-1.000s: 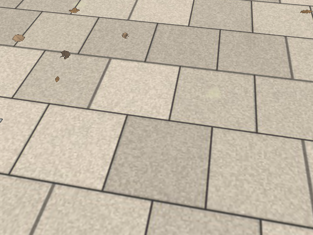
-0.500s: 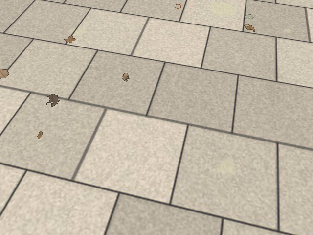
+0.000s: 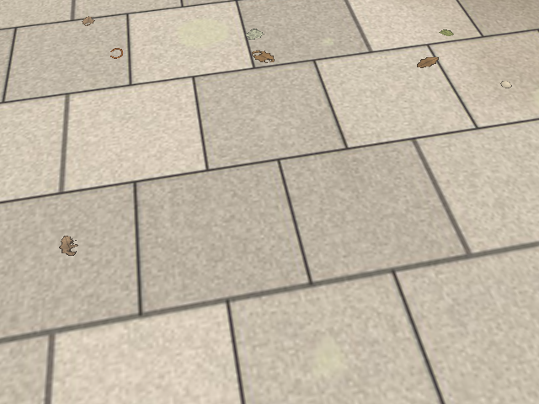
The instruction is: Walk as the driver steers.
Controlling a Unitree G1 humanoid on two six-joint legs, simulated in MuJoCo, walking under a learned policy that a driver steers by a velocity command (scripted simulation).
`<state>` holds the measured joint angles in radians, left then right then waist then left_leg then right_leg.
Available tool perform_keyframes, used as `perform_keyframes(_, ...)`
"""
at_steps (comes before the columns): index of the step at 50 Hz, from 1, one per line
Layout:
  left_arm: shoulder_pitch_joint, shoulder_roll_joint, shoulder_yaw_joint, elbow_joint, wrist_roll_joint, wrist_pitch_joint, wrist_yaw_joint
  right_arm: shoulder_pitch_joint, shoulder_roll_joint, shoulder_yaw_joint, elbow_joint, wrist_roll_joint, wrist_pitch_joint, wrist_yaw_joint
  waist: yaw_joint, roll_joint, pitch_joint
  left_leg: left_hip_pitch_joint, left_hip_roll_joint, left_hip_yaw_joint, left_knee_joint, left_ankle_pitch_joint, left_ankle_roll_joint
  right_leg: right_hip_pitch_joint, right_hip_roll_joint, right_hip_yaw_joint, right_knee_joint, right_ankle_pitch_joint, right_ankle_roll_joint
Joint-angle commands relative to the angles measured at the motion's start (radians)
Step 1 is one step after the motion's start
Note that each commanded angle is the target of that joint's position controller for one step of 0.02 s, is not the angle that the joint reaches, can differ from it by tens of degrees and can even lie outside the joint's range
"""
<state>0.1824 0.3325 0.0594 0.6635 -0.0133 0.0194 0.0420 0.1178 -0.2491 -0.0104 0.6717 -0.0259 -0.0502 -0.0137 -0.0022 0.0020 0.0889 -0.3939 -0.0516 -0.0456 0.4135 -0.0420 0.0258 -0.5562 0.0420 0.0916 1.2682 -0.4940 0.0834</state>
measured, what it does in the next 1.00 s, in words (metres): steps on the spot: right foot, then left foot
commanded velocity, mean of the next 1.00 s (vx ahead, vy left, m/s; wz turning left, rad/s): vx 0.03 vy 0.00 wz -0.09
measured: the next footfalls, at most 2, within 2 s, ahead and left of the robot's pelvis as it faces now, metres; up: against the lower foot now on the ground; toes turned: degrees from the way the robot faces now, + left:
right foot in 0.20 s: +0.11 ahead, -0.13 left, +0.00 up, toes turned +0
left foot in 0.44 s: +0.10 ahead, +0.12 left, +0.00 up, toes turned -4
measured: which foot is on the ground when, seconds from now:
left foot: down 0.00-0.20, up 0.22-0.42, down 0.44-1.00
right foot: up 0.00-0.18, down 0.20-1.00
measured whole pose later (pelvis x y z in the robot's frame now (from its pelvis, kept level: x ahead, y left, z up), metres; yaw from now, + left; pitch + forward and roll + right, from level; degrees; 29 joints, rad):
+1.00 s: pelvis +0.06 -0.01 +0.00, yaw -3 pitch -2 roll +0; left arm 0.23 0.22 0.05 0.87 0.01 0.01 0.04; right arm 0.22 -0.21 -0.02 0.92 -0.01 -0.01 -0.03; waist 0.00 0.00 0.03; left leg -0.21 0.00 -0.02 0.55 -0.30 -0.01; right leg -0.26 0.01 0.05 0.55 -0.26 0.01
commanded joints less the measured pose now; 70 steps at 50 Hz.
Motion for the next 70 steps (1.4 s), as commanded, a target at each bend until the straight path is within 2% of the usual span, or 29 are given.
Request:
perform_keyframes(1, 0.152, -0.018, -0.016, -0.032, 0.012, -0.014, -0.003, -0.002, -0.132, -0.042, -0.026, 0.008, -0.004, 0.003, 0.043, 0.078, -0.248, 0.154, 0.246, -0.17, -0.086, 0.6, 0.246, 0.107, -0.03, -0.028, -0.23, 0.075, -0.001)
perform_keyframes(2, 0.134, -0.014, -0.019, -0.034, 0.013, -0.013, -0.007, -0.009, -0.141, -0.046, -0.02, 0.014, 0.001, 0.003, 0.042, 0.09, -0.27, 0.143, 0.249, -0.154, -0.087, 0.579, 0.246, 0.158, -0.037, -0.031, -0.301, 0.123, -0.006)
perform_keyframes(4, 0.09, 0.011, -0.019, -0.042, 0.011, -0.003, -0.015, -0.007, -0.159, -0.053, -0.008, 0.025, 0.012, 0.006, 0.029, 0.116, -0.274, 0.123, 0.253, -0.144, -0.098, 0.443, 0.237, 0.225, -0.042, -0.037, -0.412, 0.196, -0.016)
perform_keyframes(7, 0.043, 0.04, -0.013, -0.058, 0.012, 0.012, -0.026, 0.005, -0.173, -0.054, 0.006, 0.033, 0.025, 0.01, 0.024, 0.137, -0.225, 0.073, 0.249, -0.159, -0.097, 0.097, 0.205, 0.319, -0.036, -0.049, -0.595, 0.28, -0.053)
perform_keyframes(8, 0.047, 0.036, -0.011, -0.055, 0.017, 0.011, -0.03, 0.009, -0.166, -0.05, 0.011, 0.035, 0.028, 0.01, 0.034, 0.137, -0.203, 0.041, 0.237, -0.156, -0.08, 0.002, 0.18, 0.376, -0.024, -0.067, -0.698, 0.334, -0.077)
perform_keyframes(9, 0.035, 0.044, -0.008, -0.06, 0.023, 0.01, -0.031, 0.049, -0.143, -0.041, 0.028, 0.035, 0.028, 0.01, 0.029, 0.129, -0.182, 0.003, 0.213, -0.151, -0.06, -0.098, 0.135, 0.428, -0.027, -0.061, -0.776, 0.349, -0.106)
perform_keyframes(10, 0.034, 0.072, -0.005, -0.077, 0.034, 0.01, -0.027, 0.108, -0.113, -0.029, 0.047, 0.024, 0.025, 0.013, 0.021, 0.069, -0.184, -0.044, 0.174, -0.125, -0.007, -0.245, 0.061, 0.496, -0.113, 0.035, -0.851, 0.383, -0.148)
perform_keyframes(11, 0.012, 0.149, 0.005, -0.099, 0.049, 0.019, -0.018, 0.184, -0.076, -0.018, 0.043, -0.004, 0.018, 0.021, -0.041, -0.167, -0.223, -0.106, 0.061, -0.004, 0.198, -0.479, -0.02, 0.547, -0.319, 0.232, -0.866, 0.546, -0.234)
perform_keyframes(12, 0.011, 0.114, 0.0, -0.084, 0.065, 0.012, -0.025, 0.115, -0.113, -0.033, 0.026, 0.011, 0.019, 0.01, 0.013, -0.236, -0.195, -0.073, 0.05, 0.016, 0.292, -0.51, -0.058, 0.334, -0.39, 0.314, -0.977, 0.38, -0.341)
perform_keyframes(13, -0.036, 0.089, -0.006, -0.084, 0.065, -0.002, -0.03, 0.083, -0.163, -0.051, 0.03, 0.023, 0.028, 0.0, 0.008, -0.173, -0.129, -0.03, 0.076, -0.008, 0.374, -0.464, -0.073, 0.253, -0.331, 0.29, -0.999, 0.256, -0.33)
perform_keyframes(14, -0.083, 0.063, -0.011, -0.078, 0.054, -0.014, -0.031, 0.098, -0.16, -0.057, 0.046, 0.023, 0.04, -0.008, -0.014, -0.153, -0.107, -0.022, 0.077, -0.004, 0.402, -0.42, -0.086, 0.221, -0.283, 0.233, -0.99, 0.251, -0.297)
perform_keyframes(16, -0.12, 0.048, -0.016, -0.071, 0.037, -0.027, -0.034, 0.149, -0.137, -0.058, 0.075, 0.012, 0.061, -0.018, -0.032, -0.149, -0.106, 0.024, 0.088, -0.008, 0.437, -0.39, -0.111, 0.208, -0.245, 0.168, -0.953, 0.401, -0.276)
perform_keyframes(19, -0.082, 0.023, -0.019, -0.044, 0.027, -0.023, -0.032, 0.122, -0.081, -0.039, 0.069, 0.025, 0.05, -0.015, -0.012, -0.136, -0.139, 0.06, 0.089, 0.01, 0.274, -0.361, -0.109, 0.298, -0.219, 0.143, -0.874, 0.565, -0.277)
perform_keyframes(21, -0.062, 0.014, -0.021, -0.026, 0.014, -0.018, -0.028, 0.141, -0.07, -0.034, 0.082, 0.024, 0.042, -0.009, -0.028, -0.125, -0.171, 0.165, 0.077, 0.029, 0.042, -0.155, -0.096, 0.33, -0.194, 0.134, -0.83, 0.592, -0.257)
perform_keyframes(22, -0.022, 0.003, -0.023, -0.011, 0.013, -0.024, -0.028, 0.139, -0.094, -0.036, 0.081, 0.012, 0.041, -0.007, -0.018, -0.098, -0.184, 0.23, 0.099, -0.004, 0.006, -0.031, -0.083, 0.319, -0.174, 0.134, -0.823, 0.526, -0.219)
perform_keyframes(23, 0.011, -0.001, -0.024, -0.007, 0.025, -0.035, -0.033, 0.14, -0.153, -0.046, 0.075, 0.005, 0.043, -0.01, 0.014, -0.021, -0.181, 0.271, 0.149, -0.044, 0.034, 0.108, -0.057, 0.281, -0.134, 0.104, -0.8, 0.431, -0.18)
perform_keyframes(24, 0.032, 0.01, -0.017, -0.007, 0.029, -0.04, -0.038, 0.125, -0.191, -0.062, 0.098, 0.018, 0.048, -0.008, 0.043, 0.084, -0.157, 0.207, 0.128, -0.027, 0.074, -0.01, -0.018, 0.285, -0.075, 0.032, -0.811, 0.353, -0.147)
perform_keyframes(25, -0.012, 0.031, -0.013, 0.003, 0.034, -0.039, -0.036, 0.12, -0.132, -0.051, 0.091, 0.019, 0.047, -0.003, -0.001, 0.044, -0.139, 0.164, 0.115, -0.026, 0.05, -0.098, -0.007, 0.307, -0.064, 0.012, -0.789, 0.323, -0.124)
perform_keyframes(26, -0.036, 0.024, -0.01, -0.002, 0.028, -0.036, -0.033, 0.115, -0.113, -0.044, 0.097, 0.012, 0.046, -0.005, -0.003, 0.037, -0.125, 0.15, 0.115, -0.029, 0.038, -0.13, -0.011, 0.302, -0.062, 0.005, -0.781, 0.321, -0.121)
perform_keyframes(27, -0.042, 0.008, -0.012, 0.002, 0.026, -0.031, -0.028, 0.102, -0.112, -0.043, 0.097, 0.011, 0.043, -0.006, -0.002, 0.04, -0.112, 0.144, 0.11, -0.027, 0.035, -0.124, -0.017, 0.297, -0.067, 0.008, -0.779, 0.342, -0.123)
perform_keyframes(29, -0.025, -0.001, -0.009, 0.011, 0.026, -0.023, -0.023, 0.105, -0.1, -0.04, 0.104, 0.012, 0.036, -0.011, -0.003, 0.04, -0.109, 0.145, 0.107, -0.021, 0.039, -0.121, -0.022, 0.299, -0.063, 0.005, -0.776, 0.363, -0.123)
perform_keyframes(38, 0.017, -0.007, 0.004, 0.072, 0.024, -0.021, -0.011, 0.1, -0.087, -0.034, 0.137, 0.017, 0.034, -0.019, -0.002, 0.004, -0.087, 0.122, 0.1, -0.021, 0.033, -0.171, -0.016, 0.319, -0.059, 0.0, -0.783, 0.358, -0.107)
perform_keyframes(48, 0.045, -0.013, 0.011, 0.156, 0.02, -0.023, 0.001, 0.11, -0.068, -0.033, 0.205, 0.02, 0.034, -0.021, -0.001, -0.001, -0.071, 0.121, 0.086, -0.011, 0.016, -0.185, -0.016, 0.337, -0.06, -0.005, -0.801, 0.354, -0.102)
perform_keyframes(70, 0.064, -0.04, 0.001, 0.329, 0.012, -0.024, 0.006, 0.178, -0.039, -0.029, 0.341, 0.024, 0.038, -0.034, -0.001, -0.004, -0.045, 0.142, 0.067, 0.01, -0.004, -0.168, -0.021, 0.339, -0.053, -0.025, -0.839, 0.342, -0.105)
